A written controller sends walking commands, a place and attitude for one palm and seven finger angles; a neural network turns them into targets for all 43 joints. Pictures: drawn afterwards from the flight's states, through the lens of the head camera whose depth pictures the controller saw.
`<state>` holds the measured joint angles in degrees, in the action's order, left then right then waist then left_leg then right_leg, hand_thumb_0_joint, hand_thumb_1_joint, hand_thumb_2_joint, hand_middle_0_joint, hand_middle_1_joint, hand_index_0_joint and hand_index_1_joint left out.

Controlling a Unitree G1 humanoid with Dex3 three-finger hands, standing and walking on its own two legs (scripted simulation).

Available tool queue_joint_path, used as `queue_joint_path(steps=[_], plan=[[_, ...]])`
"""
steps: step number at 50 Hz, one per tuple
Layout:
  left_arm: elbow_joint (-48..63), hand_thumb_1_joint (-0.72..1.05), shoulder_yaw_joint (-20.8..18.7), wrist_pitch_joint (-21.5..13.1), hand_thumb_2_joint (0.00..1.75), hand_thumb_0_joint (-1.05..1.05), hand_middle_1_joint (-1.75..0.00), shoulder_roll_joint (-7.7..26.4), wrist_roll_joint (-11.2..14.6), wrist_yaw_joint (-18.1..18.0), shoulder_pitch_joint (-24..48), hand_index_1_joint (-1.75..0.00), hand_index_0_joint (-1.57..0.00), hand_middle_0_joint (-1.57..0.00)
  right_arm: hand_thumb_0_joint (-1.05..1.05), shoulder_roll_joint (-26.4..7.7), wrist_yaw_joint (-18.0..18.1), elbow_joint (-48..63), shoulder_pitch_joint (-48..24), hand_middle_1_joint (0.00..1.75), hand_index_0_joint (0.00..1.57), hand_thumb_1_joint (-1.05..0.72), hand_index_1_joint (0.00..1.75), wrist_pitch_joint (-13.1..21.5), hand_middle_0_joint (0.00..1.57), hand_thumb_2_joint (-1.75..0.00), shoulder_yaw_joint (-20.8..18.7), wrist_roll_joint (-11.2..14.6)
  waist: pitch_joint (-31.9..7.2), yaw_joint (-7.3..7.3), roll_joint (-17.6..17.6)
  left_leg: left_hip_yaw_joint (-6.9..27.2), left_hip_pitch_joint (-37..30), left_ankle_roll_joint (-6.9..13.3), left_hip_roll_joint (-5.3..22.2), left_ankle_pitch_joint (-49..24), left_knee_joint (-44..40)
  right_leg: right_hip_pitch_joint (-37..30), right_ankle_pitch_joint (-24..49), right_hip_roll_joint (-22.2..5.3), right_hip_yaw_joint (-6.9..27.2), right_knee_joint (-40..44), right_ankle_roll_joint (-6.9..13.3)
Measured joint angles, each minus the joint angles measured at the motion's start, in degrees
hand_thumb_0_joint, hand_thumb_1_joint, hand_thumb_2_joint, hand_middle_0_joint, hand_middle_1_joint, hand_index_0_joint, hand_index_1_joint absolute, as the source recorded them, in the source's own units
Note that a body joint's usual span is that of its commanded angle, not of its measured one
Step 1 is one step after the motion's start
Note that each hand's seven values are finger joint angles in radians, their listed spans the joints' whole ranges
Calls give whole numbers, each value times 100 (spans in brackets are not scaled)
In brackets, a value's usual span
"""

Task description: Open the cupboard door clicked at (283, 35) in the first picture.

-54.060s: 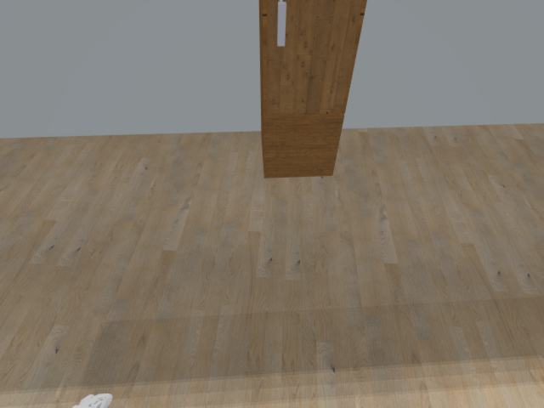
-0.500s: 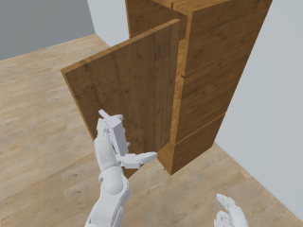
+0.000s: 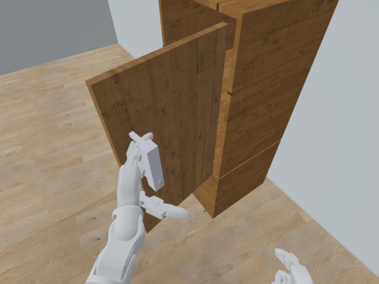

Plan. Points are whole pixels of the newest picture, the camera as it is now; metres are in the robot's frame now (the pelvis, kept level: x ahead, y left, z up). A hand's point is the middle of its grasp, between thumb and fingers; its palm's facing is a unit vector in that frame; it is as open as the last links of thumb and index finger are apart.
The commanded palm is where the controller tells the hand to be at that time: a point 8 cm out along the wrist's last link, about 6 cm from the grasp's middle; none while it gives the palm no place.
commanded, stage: slide the hand sideways off the handle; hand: left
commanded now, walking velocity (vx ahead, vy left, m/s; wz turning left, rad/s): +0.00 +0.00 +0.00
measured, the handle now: (145, 161) +0.35 +0.13 +0.08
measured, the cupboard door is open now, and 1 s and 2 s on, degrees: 100 100 100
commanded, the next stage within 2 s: draw the hand back to the body in 1.06 s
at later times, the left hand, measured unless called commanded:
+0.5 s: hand (146, 212) +0.23 +0.10 +0.09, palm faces -0.01 -1.00 +0.00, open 16.5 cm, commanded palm +0.20 +0.15 +0.08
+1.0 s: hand (129, 236) +0.19 +0.12 +0.08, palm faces +0.02 -1.00 -0.06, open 16.3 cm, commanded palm +0.16 +0.18 +0.08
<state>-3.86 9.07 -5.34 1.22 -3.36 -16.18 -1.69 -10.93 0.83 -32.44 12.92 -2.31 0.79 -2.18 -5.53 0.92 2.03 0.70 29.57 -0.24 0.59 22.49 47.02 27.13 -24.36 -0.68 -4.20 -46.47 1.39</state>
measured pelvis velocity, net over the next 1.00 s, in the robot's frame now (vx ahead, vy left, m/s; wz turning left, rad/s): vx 0.00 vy -0.01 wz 0.00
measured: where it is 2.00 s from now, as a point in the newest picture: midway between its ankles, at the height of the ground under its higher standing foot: outside the picture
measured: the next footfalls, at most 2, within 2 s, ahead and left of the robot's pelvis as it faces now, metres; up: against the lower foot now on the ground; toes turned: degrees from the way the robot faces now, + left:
none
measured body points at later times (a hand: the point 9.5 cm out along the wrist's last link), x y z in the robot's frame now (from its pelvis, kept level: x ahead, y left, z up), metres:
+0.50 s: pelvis +0.00 +0.01 +0.00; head +0.01 +0.00 +0.45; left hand +0.23 +0.15 +0.09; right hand +0.19 -0.20 -0.08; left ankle +0.02 +0.12 -0.70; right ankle -0.01 -0.10 -0.70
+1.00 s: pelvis +0.00 -0.01 -0.01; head +0.01 -0.03 +0.44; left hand +0.18 +0.18 +0.09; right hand +0.18 -0.24 -0.09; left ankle +0.02 +0.12 -0.70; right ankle -0.01 -0.10 -0.70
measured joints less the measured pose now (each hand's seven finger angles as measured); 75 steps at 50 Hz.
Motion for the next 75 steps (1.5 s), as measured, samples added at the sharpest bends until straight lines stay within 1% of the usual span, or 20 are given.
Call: queue_joint_path(steps=[2, 3, 4, 6, 8, 10, 13, 16, 18, 25, 30, 34, 40, 48, 53, 60, 63, 67, 75], plan=[[33, -50, -47, -148, 30, -1, -41, 257, 320, 655, -85, -44, -13, -25, 1, -80, 42, 63, 83, 30, 21, -90, 30, 118, 20, -90, 20, 86, 31, -18, 71, 17, -30, 14, -7, 12, 22, -56, 3, -5, -16, 16, -15], [57, -50, -72, -195, 30, -1, -39, 326, 511, 922, -131, -42, -11, -24, 1, -118, 66, 85, 113, 30, 21, -90, 30, 180, 20, -90, 30, 132, 49, -22, 106, 16, -51, 23, -7, 19, 29, -85, 7, -5, -16, 30, -25], [83, -50, -105, -227, 30, -2, -38, 354, 670, 1113, -183, -40, -10, -22, 1, -148, 88, 100, 137, 30, 21, -90, 30, 245, 20, -90, 39, 172, 61, -25, 134, 10, -73, 32, -7, 24, 29, -111, 14, -5, -9, 46, -37], [184, -50, -166, -259, 30, -2, -35, 324, 913, 1329, -325, -37, -9, -17, 1, -181, 112, 132, 173, 30, 20, -90, 30, 375, 20, -90, 45, 231, 72, -30, 165, -17, -110, 49, -9, 27, 11, -145, 30, -7, 17, 77, -60], [349, -50, -177, -292, 30, -2, -34, 233, 1009, 1377, -528, -35, -9, -13, 1, -178, 100, 165, 201, 30, 20, -90, 30, 489, 20, -90, 46, 254, 63, -26, 150, -55, -138, 63, -14, 23, -22, -156, 41, -13, 55, 99, -80], [561, -50, -122, -329, 30, -1, -32, 140, 976, 1349, -790, -33, -10, -11, 1, -157, 56, 214, 218, 30, 20, -90, 30, 568, 20, -90, 52, 257, 52, -22, 109, -87, -153, 74, -19, 21, -45, -152, 44, -20, 88, 105, -93], [870, -50, -61, -346, 30, -1, -30, 65, 777, 1191, -1104, -32, -11, -8, 1, -114, -23, 313, 217, 30, 20, -90, 30, 637, 20, -90, 67, 231, 39, -19, 38, -115, -126, 82, -29, 37, -26, -107, 23, -32, 115, 62, -102], [1117, -50, 8, -357, 30, -1, -29, 126, 602, 1118, -1338, -30, -11, -9, 1, -81, -73, 401, 170, 30, 20, -90, 30, 662, 20, -90, 91, 201, 62, -20, 7, -113, -75, 85, -27, 71, 42, -60, -10, -31, 115, -1, -102], [1257, -50, 32, -356, 30, -1, -29, 181, 559, 1125, -1461, -29, -10, -10, 1, -66, -84, 440, 130, 30, 20, -90, 30, 678, 20, -90, 104, 189, 76, -14, 9, -107, -32, 84, -21, 96, 97, -24, -29, -26, 109, -42, -100], [1782, -50, 54, -368, 30, -2, -28, 261, 651, 1274, -2021, -29, -12, -11, 1, -37, -71, 527, 95, 30, 21, -90, 30, 736, 20, -90, 135, 196, 45, 14, 79, -92, 45, 79, -12, 170, 210, 40, -94, -18, 97, -135, -98], [2063, -50, 125, -416, 30, -1, -29, 290, 653, 1376, -2419, -30, -14, -13, 1, -51, -56, 583, 121, 30, 21, -90, 30, 785, 20, -90, 145, 197, 31, 28, 117, -67, 105, 62, -17, 216, 301, 99, -163, -25, 73, -248, -83], [2123, -50, 44, -454, 30, -1, -29, 372, 665, 1426, -2567, -30, -15, -14, 1, -58, -21, 592, 124, 30, 21, -90, 30, 809, 20, -90, 147, 193, 51, 42, 105, -46, 182, 30, -6, 236, 378, 188, -210, -16, 54, -360, -49], [2193, -50, -282, -591, 30, -1, -30, 537, 849, 1576, -2708, -30, -15, -15, 1, -89, 60, 552, 172, 30, 21, -90, 30, 893, 20, -90, 129, 213, 42, 37, 95, 17, 288, -38, 44, 257, 471, 286, -250, 35, -4, -459, 20], [2215, -50, -768, -700, 30, -1, -30, 741, 1206, 2024, -2973, -30, -16, -15, 1, -200, 164, 477, 271, 30, 21, -90, 30, 1018, 20, -90, 59, 282, -20, 4, 132, 91, 360, -113, 104, 269, 520, 340, -271, 99, -71, -492, 88], [2184, -50, -935, -754, 30, -1, -30, 812, 1392, 2235, -3115, -30, -16, -15, 1, -262, 225, 460, 298, 30, 20, -90, 30, 1128, 20, -90, 3, 312, -18, 1, 158, 129, 421, -133, 115, 280, 568, 383, -287, 112, -107, -526, 105], [2132, -50, -1139, -934, 30, -1, -30, 847, 1575, 2418, -3065, -30, -16, -15, 1, -265, 265, 381, 264, 30, 20, -90, 30, 1269, 20, -90, -26, 340, -20, 23, 150, 170, 526, -130, 115, 318, 670, 452, -311, 115, -143, -579, 97], [2213, -50, -1163, -890, 30, -2, -30, 886, 1596, 2490, -3051, -30, -16, -15, 1, -241, 281, 374, 257, 30, 20, -90, 30, 1296, 20, -90, -22, 362, -33, 41, 159, 159, 508, -110, 111, 334, 675, 429, -311, 112, -131, -564, 81], [2360, -50, -1269, -746, 30, -2, -30, 1012, 1648, 2562, -3035, -30, -16, -15, 1, -182, 313, 366, 242, 30, 20, -90, 30, 1295, 20, -90, 11, 391, -54, 64, 176, 129, 396, -77, 98, 334, 609, 316, -291, 101, -101, -481, 50], [2472, -50, -1663, -297, 30, -1, -30, 1101, 1937, 2729, -3020, -30, -16, -15, 1, -135, 366, 331, 201, 30, 21, -90, 30, 1323, 20, -90, 131, 445, -70, 138, 194, 115, 108, -14, 72, 274, 388, -13, -181, 85, -89, -172, -19]])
